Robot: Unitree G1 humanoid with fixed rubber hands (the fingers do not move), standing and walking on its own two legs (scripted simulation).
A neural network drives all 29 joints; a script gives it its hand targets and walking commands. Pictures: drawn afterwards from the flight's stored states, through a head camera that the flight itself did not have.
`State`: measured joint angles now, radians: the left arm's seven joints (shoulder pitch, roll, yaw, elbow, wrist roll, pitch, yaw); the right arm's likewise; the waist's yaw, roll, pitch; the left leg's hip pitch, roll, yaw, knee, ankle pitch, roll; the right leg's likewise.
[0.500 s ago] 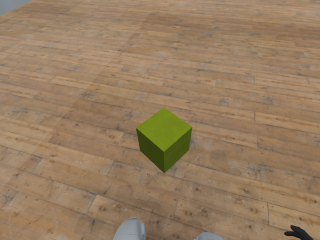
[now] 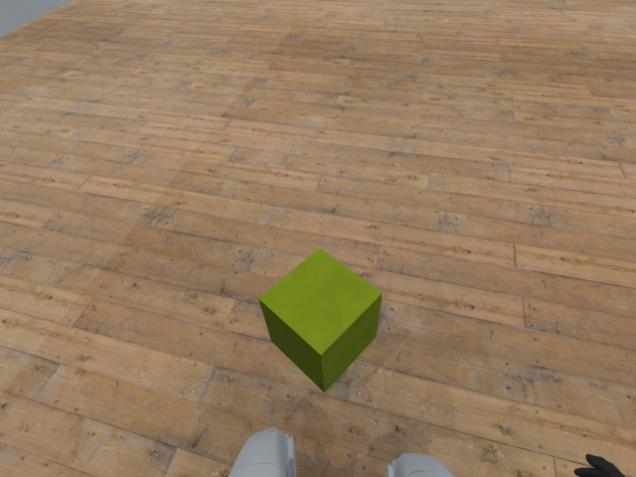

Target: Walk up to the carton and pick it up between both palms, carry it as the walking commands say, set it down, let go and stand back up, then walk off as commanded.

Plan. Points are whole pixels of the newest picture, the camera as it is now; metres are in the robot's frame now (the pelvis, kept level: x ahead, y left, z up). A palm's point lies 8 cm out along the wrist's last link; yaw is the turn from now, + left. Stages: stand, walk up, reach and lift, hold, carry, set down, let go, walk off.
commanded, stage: walk up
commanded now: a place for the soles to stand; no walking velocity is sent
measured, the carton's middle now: (322, 319) +0.63 +0.03 -0.58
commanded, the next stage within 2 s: none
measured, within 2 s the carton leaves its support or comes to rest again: neither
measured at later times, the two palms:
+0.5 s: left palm (67, 447) +0.18 +0.37 -0.09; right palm (541, 428) +0.19 -0.27 -0.09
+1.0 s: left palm (81, 433) +0.19 +0.34 -0.06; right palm out of the picture +0.11 -0.30 -0.08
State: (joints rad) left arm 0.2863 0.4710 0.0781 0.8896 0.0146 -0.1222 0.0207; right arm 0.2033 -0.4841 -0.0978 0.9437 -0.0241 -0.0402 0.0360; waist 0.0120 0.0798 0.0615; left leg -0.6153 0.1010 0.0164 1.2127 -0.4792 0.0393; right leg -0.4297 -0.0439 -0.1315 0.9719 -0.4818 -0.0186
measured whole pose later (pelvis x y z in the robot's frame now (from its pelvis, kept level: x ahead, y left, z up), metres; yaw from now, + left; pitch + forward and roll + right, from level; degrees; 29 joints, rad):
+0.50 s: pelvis +0.07 +0.04 +0.01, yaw -4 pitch -1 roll -2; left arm 0.12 0.43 0.02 1.03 -0.01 -0.07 0.05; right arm 0.02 -0.38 -0.04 1.01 0.00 -0.02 0.00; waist 0.01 0.04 0.06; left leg -0.52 0.14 0.10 0.94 -0.40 0.01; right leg -0.38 -0.03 0.01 0.88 -0.49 0.06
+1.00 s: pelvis +0.07 +0.03 +0.03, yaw -7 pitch -2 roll +1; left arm 0.13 0.40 0.01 1.09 0.02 -0.06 0.03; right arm 0.05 -0.42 -0.08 1.10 -0.02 0.02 0.03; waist -0.03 0.03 0.05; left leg -0.38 0.12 0.15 0.73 -0.34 -0.01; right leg -0.31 -0.03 0.07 0.75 -0.40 0.05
